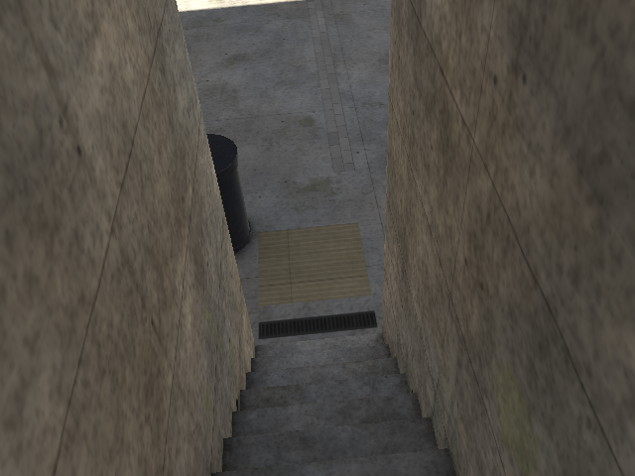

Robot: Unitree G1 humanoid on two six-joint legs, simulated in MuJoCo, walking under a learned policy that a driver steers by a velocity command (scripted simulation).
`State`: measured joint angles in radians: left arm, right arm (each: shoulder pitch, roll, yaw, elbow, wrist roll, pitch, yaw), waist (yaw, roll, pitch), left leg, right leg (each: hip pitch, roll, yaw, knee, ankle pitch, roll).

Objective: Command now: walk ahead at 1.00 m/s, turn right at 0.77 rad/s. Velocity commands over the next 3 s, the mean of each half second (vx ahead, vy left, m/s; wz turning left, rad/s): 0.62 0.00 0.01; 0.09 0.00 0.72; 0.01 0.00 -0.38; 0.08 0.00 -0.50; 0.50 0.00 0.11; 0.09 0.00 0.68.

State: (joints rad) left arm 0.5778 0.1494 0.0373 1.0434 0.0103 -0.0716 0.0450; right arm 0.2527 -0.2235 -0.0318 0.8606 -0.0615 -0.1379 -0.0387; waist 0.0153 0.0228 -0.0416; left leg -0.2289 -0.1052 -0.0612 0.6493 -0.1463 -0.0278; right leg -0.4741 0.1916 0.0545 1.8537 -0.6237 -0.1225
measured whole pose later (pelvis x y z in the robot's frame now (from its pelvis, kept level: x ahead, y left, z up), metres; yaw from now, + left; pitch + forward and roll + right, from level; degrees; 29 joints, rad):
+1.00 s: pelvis +0.86 +0.03 -0.80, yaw +20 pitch -1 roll +0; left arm 0.32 0.30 0.01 0.85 -0.01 -0.06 0.06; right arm 0.22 -0.34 -0.08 0.76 -0.04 0.00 -0.03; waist -0.04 -0.02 0.03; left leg -0.43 -0.09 -0.04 0.74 0.18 0.06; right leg -0.49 -0.05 -0.13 1.73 -0.50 0.01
